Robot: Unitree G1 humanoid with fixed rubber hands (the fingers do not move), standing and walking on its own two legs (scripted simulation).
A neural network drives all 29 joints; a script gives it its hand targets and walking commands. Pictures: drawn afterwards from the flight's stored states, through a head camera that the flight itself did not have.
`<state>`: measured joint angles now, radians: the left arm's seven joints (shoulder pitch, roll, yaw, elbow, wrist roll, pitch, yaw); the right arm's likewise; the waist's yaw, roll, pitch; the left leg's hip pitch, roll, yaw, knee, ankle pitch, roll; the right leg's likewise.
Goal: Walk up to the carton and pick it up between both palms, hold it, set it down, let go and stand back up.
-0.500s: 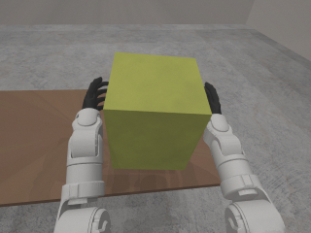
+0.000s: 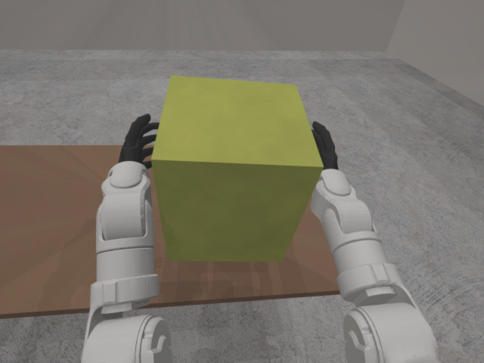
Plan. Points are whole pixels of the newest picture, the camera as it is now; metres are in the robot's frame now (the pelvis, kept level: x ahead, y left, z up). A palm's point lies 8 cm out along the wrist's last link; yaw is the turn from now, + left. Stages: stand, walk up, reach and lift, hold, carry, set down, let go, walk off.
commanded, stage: hold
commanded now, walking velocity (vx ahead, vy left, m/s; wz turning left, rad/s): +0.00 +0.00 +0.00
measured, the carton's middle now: (230, 174) +0.39 +0.01 +0.15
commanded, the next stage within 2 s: none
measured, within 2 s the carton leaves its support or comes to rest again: neither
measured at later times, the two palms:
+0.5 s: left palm (136, 166) +0.36 +0.15 +0.19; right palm (324, 170) +0.36 -0.15 +0.18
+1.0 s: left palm (135, 164) +0.35 +0.15 +0.20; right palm (325, 173) +0.36 -0.15 +0.18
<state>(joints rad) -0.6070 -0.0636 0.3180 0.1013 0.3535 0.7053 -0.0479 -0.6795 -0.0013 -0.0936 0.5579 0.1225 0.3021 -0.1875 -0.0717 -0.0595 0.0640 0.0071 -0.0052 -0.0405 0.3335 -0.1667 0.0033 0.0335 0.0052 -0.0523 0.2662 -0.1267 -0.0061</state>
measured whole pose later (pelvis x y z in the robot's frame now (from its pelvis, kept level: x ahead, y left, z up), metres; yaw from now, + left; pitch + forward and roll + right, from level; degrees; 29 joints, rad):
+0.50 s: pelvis +0.01 +0.00 +0.00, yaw +0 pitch -10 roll -1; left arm -0.58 -0.07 0.31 0.06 0.35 0.70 -0.05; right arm -0.65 -0.01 -0.05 0.52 0.15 0.29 -0.21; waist -0.08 -0.06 0.08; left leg 0.02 0.00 -0.04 0.34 -0.18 0.00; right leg 0.06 0.01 -0.06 0.26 -0.14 -0.01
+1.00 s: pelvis +0.00 +0.00 +0.00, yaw +0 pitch -12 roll -1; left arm -0.57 -0.08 0.31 0.02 0.37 0.71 -0.06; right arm -0.64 -0.01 -0.04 0.49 0.15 0.29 -0.21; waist -0.09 -0.05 0.11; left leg 0.04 0.00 -0.03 0.35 -0.18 0.00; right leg 0.07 0.01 -0.06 0.27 -0.14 -0.01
